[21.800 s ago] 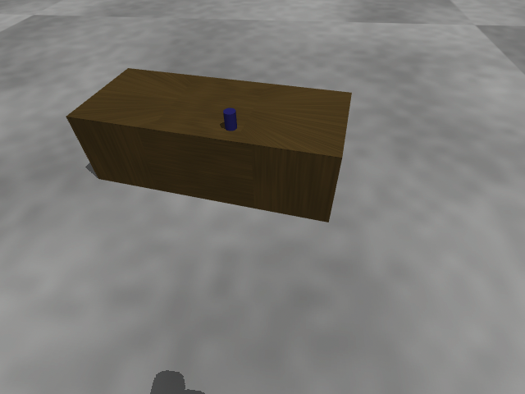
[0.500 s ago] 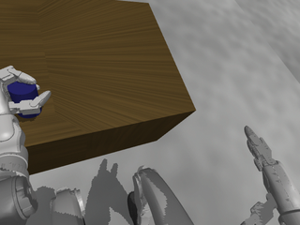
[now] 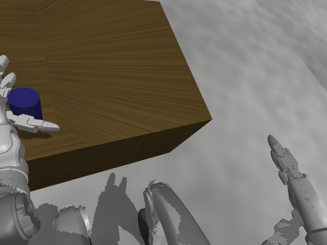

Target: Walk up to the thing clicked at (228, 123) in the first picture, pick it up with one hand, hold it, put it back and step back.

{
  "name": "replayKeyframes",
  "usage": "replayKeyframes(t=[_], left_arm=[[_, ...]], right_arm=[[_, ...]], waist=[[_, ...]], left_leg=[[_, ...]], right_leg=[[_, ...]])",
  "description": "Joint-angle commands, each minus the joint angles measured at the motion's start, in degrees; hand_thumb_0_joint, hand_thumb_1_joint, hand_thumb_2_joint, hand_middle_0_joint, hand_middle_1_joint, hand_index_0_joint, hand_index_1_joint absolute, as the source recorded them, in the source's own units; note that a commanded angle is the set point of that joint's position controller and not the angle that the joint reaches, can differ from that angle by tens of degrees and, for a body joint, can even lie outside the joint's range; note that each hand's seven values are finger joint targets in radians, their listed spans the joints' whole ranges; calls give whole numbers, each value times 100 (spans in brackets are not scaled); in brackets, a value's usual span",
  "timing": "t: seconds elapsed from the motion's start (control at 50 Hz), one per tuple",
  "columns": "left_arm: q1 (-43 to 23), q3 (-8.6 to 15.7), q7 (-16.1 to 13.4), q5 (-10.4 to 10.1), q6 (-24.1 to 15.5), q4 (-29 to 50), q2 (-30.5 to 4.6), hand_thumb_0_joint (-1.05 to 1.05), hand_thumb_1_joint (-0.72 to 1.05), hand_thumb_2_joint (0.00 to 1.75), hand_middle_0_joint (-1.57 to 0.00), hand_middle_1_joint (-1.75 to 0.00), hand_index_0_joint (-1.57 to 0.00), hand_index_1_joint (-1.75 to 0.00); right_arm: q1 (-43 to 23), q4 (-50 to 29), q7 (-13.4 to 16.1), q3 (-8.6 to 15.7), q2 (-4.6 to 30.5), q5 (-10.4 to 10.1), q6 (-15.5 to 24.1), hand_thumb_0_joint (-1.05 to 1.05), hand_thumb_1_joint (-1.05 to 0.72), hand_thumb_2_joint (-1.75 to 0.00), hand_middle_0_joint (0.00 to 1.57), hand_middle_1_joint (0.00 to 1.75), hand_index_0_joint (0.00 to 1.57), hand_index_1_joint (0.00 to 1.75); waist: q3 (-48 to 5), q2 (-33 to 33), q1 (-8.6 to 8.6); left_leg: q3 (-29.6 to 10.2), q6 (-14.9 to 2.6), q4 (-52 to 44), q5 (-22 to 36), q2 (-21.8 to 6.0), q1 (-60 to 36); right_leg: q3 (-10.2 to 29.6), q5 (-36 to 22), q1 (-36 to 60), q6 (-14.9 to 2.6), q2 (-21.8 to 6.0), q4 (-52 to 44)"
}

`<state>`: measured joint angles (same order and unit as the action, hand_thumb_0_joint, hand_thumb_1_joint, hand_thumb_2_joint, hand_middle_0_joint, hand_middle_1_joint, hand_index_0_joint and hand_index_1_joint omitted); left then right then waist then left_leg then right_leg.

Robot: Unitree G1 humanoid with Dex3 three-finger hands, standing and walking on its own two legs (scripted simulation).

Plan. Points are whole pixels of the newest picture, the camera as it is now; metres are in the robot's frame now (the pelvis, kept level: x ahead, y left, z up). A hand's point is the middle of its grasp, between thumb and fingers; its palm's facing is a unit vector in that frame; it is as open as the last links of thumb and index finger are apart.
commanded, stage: withdraw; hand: left
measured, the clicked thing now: (26, 110) +0.51 +0.19 -0.08
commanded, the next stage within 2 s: rise in 0.28 s
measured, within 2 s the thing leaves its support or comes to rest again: rests again in 0.18 s
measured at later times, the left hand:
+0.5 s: hand out of the picture +0.53 +0.28 +0.09, palm faces +0.23 -0.96 -0.14, open 17.6 cm
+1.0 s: hand out of the picture +0.39 +0.27 +0.12, palm faces +0.23 -0.92 -0.31, open 17.7 cm
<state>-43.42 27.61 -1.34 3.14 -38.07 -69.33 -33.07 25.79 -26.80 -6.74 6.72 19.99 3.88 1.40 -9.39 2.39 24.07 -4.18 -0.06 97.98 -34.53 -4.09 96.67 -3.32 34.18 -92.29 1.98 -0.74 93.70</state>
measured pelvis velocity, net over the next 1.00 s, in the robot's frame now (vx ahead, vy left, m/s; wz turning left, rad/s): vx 0.05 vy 0.00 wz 0.05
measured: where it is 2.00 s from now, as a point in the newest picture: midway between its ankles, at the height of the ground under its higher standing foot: outside the picture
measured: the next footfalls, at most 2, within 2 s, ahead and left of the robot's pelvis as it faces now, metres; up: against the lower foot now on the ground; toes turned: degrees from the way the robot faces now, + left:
none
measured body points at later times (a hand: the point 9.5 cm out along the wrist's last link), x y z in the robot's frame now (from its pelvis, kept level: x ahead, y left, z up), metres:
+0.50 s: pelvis +0.02 +0.01 +0.08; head +0.18 +0.07 +0.50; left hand +0.52 +0.33 +0.10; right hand +0.18 -0.24 +0.12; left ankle +0.07 +0.12 -0.51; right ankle +0.07 -0.14 -0.51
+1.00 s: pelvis +0.05 +0.00 +0.17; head +0.11 +0.03 +0.61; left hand +0.37 +0.32 +0.14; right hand +0.23 -0.21 +0.14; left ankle +0.07 +0.12 -0.51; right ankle +0.07 -0.14 -0.51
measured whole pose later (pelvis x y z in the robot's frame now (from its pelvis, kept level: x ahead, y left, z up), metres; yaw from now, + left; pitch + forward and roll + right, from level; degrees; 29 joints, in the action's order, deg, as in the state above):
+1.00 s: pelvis +0.05 +0.00 +0.17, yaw +3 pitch +15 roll -3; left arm -17.5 12.5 -3.7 1.0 -1.7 -46.8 -22.2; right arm 23.3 2.4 1.1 -2.8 13.0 -2.1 -8.2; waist -8.3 -0.1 4.9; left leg 0.3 0.0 57.5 -25.7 -3.6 46.7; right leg -1.4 24.6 -43.7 2.1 -1.1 53.6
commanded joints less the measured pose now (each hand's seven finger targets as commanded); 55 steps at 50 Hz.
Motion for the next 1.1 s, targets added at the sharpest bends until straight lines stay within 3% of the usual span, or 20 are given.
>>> replayKeyframes(t=[0.0,0.06,0.12,0.2,0.24,0.28,0.38,0.4,0.44,0.46,0.48,0.54,0.6,0.64,0.7,0.74,0.82,0.84,0.98,1.08], left_arm=[[-2271,147,58,-26,-394,1502,-1538,0,-61,5,-9,-10,-9,-9],[-2241,391,138,-116,-259,1837,-1897,0,-61,5,-8,-9,-9,-9],[-2417,419,323,-164,-55,2377,-2083,0,-59,3,-8,-7,-9,-7],[-2051,304,573,-267,452,1922,-1821,0,-61,1,-7,-6,-8,-5],[-2218,322,684,-328,631,2133,-1989,0,-61,0,-8,-5,-9,-4],[-2018,150,791,-402,829,1784,-1605,0,-61,0,-8,-4,-9,-3],[-2004,1,968,-578,1030,1152,-1331,0,-56,6,-5,-5,-6,-5],[-1558,56,627,57,1545,501,-2066,0,-60,4,-7,-5,-7,-5],[-2556,-90,455,-35,1833,1289,-1950,0,-60,6,-7,-6,-6,-6],[-2803,-4,370,50,1935,1595,-2206,0,-61,7,-7,-7,-7,-8],[-2772,88,254,97,2022,1785,-2453,0,-59,8,-8,-7,-7,-8],[-2485,218,-39,235,2285,1776,-2765,0,-49,9,-6,-7,-6,-7],[-2240,-120,-198,235,2443,1493,-2058,0,-55,6,-5,-6,-5,-6],[-1480,-422,-218,228,2609,586,-1442,0,-57,5,-5,-5,-5,-5],[-1409,-551,-234,199,2688,1085,-1419,0,-59,4,-5,-5,-5,-5],[-800,-704,-227,137,2837,915,-1157,0,-59,3,-5,-5,-5,-5],[-174,-1018,-220,-48,3088,1922,-773,0,-61,2,-4,-4,-4,-5],[34,-1149,-209,-103,3163,2176,-493,0,-61,1,-4,-4,-4,-4],[1745,-1449,-427,-327,3362,4414,52,0,-61,0,-4,-4,-4,-4],[2861,-1693,-564,-435,3402,5751,486,0,-61,1,-4,-4,-4,-4]], right_arm=[[348,-1008,188,986,1042,-67,247,0,51,-6,5,5,5,5],[396,-963,210,1004,1080,-92,173,0,51,-6,5,5,5,5],[439,-840,240,961,1028,-109,111,0,50,-6,5,5,5,5],[356,-452,315,744,935,-149,-10,0,50,-6,5,5,5,5],[377,-168,362,641,868,-159,-50,0,50,-6,5,5,5,5],[312,-210,375,487,776,-173,-67,0,51,-5,5,5,5,5],[215,297,497,302,724,-210,-88,0,57,-4,5,5,5,5],[546,38,506,372,863,-250,-213,0,51,-5,6,5,5,5],[532,440,484,223,716,-298,-399,0,52,-6,5,5,5,5],[468,433,483,278,708,-290,-449,0,49,-7,5,5,5,5],[518,663,499,367,785,-283,-501,0,47,-7,5,5,5,5],[177,608,525,348,803,-324,-629,0,30,-18,13,13,13,13],[-129,717,558,-94,426,-341,-694,0,6,-42,14,20,14,20],[-404,876,551,-502,154,-340,-687,0,-10,-58,15,21,15,21],[-359,919,592,-914,-102,-342,-714,0,-34,-67,16,23,16,23],[-90,1261,631,-746,19,-376,-725,0,-50,-71,17,24,17,24],[29,1724,748,-313,282,-495,-714,0,-68,-77,18,26,18,26],[33,1832,756,-281,250,-524,-704,0,-73,-80,18,27,18,27],[-459,2012,932,-577,-173,-646,-629,0,-89,-90,20,30,20,30],[-443,2201,1084,-519,-193,-626,-636,0,-89,-90,20,30,20,30]], waist=[[-3478,-2364,-104],[-3756,-2669,-307],[-3927,-2947,-436],[-3251,-2702,-567],[-3200,-2725,-648],[-3013,-2370,-638],[-2292,-1672,-620],[-2635,-1821,-909],[-2819,-1955,-916],[-3165,-2020,-909],[-3316,-2110,-1022],[-3410,-1890,-1247],[-2786,-1610,-1315],[-2226,-1261,-1423],[-2414,-1200,-1561],[-2114,-1068,-1565],[-1723,-1021,-1645],[-1754,-1059,-1642],[-1530,-886,-2173],[-1381,-1036,-2299]], left_leg=[[-15,14,-1329,1065,237,-3264],[-19,55,-1438,1459,241,-3753],[-13,86,-1577,1766,227,-4204],[-36,101,-1986,1782,182,-4373],[-33,104,-2105,1910,151,-4546],[-62,93,-2259,1994,118,-4575],[-81,28,-2604,1666,97,-4275],[-77,86,-2976,2059,120,-5074],[-84,133,-3060,2406,73,-5364],[-44,107,-3056,2590,81,-5588],[-14,124,-3122,2905,92,-5802],[62,92,-3382,2942,131,-5939],[121,83,-3780,2384,141,-5719],[140,75,-3990,2117,134,-5557],[319,49,-4194,2084,200,-5622],[362,47,-4336,2067,200,-5787],[366,58,-4713,1975,197,-6255],[371,72,-4755,2091,196,-6389],[461,86,-5159,2470,257,-6668],[510,105,-5413,2318,257,-6923]], right_leg=[[132,-1191,1638,-334,241,-1144],[130,-1391,1796,-356,244,-1177],[135,-1536,1960,-381,252,-1250],[42,-1466,2003,-392,286,-1613],[27,-1500,2078,-386,291,-1735],[-28,-1533,2180,-385,303,-1893],[-45,-1462,2292,-362,318,-2252],[-117,-1628,2777,-363,313,-2487],[-95,-1789,2772,-367,357,-2570],[-66,-1941,3006,-360,357,-2665],[-63,-2170,3225,-372,353,-2726],[16,-2284,3876,-351,326,-3021],[29,-2022,4156,-346,305,-3360],[-13,-1799,4121,-345,323,-3572],[54,-1991,4809,-275,283,-3869],[45,-2004,4782,-284,279,-4036],[27,-1944,4899,-303,274,-4396],[31,-2037,4948,-318,264,-4434],[76,-2400,5900,-277,160,-4703],[81,-2225,6174,-291,116,-4832]])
